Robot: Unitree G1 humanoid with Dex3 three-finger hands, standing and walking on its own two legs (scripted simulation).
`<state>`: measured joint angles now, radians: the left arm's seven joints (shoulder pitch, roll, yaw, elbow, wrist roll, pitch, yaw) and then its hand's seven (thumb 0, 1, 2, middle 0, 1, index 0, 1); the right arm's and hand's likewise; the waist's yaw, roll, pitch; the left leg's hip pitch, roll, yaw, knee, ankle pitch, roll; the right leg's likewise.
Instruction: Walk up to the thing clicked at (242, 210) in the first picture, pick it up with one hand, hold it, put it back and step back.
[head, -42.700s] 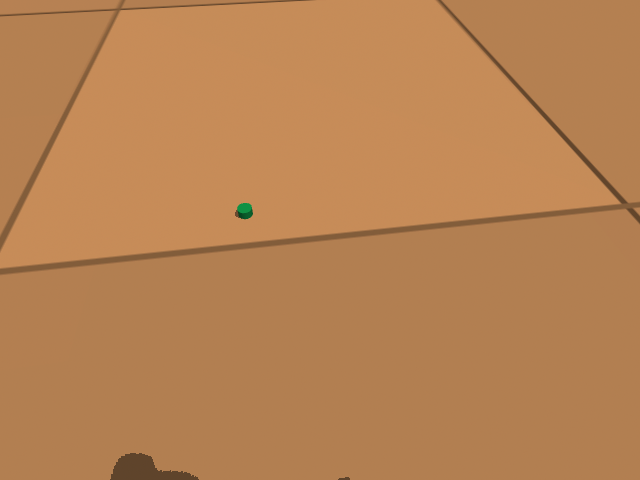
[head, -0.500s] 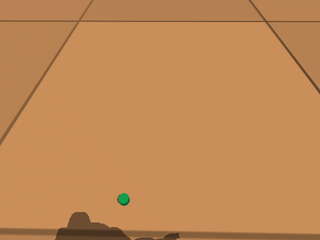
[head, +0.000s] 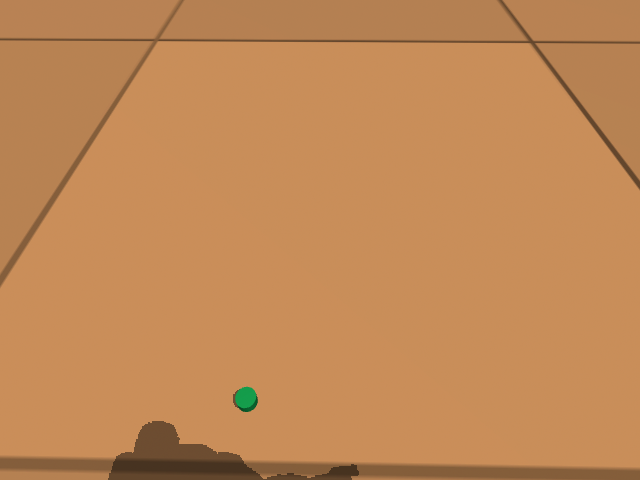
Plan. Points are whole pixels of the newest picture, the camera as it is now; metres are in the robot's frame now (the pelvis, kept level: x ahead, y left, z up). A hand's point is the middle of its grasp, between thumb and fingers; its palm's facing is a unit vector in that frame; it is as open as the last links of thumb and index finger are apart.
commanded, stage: stand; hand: left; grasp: from above
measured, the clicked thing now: (246, 399) +0.45 +0.25 -0.76
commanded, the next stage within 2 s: step back in 0.16 s
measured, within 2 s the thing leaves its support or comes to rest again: neither
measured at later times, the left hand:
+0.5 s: hand out of the picture +0.10 +0.33 -0.18, palm faces +0.01 -0.92 -0.40, open 7.4 cm
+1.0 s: hand out of the picture -0.01 +0.31 -0.16, palm faces -0.06 -0.91 -0.40, open 7.4 cm
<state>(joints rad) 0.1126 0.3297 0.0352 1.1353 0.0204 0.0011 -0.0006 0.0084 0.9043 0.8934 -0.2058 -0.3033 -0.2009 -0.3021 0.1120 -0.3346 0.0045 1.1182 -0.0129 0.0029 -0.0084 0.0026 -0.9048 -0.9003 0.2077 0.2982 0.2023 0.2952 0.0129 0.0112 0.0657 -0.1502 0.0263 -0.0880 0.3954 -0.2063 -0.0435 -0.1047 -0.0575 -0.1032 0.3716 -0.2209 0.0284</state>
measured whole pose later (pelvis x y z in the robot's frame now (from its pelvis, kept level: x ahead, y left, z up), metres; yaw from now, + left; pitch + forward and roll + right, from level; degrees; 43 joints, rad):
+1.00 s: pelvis -0.12 +0.06 -0.02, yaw -3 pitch -2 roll +1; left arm 0.15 0.33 0.07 0.85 0.03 0.03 0.01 0.01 0.90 0.89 -0.21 -0.30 -0.20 -0.30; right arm 0.13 -0.40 -0.04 0.88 0.01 0.05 -0.02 0.00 -0.90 -0.90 0.21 0.30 0.20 0.30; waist 0.01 0.02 0.16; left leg -0.47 -0.12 -0.14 1.15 -0.50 -0.01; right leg -0.31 -0.02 0.03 0.63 -0.29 -0.01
